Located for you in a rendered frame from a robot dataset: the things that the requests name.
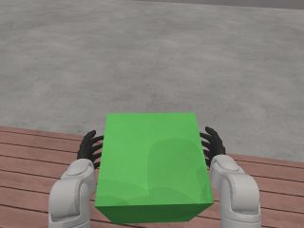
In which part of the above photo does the right robot forearm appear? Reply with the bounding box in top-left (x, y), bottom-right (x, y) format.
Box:
top-left (209, 154), bottom-right (261, 228)

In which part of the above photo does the left robot hand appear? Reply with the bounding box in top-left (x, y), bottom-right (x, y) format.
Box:
top-left (76, 130), bottom-right (105, 170)

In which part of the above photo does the left robot forearm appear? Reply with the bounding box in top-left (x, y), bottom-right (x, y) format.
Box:
top-left (48, 159), bottom-right (97, 228)

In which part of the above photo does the carton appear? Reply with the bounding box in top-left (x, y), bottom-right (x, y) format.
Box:
top-left (94, 112), bottom-right (215, 224)

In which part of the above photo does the right robot hand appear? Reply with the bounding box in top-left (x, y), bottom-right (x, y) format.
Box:
top-left (199, 126), bottom-right (226, 168)

